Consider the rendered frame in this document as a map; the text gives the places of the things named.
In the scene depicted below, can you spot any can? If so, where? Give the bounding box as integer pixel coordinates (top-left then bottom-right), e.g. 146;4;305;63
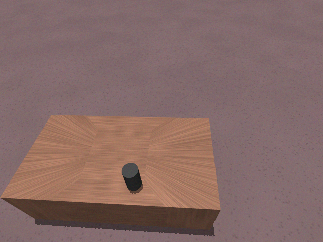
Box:
122;163;142;191

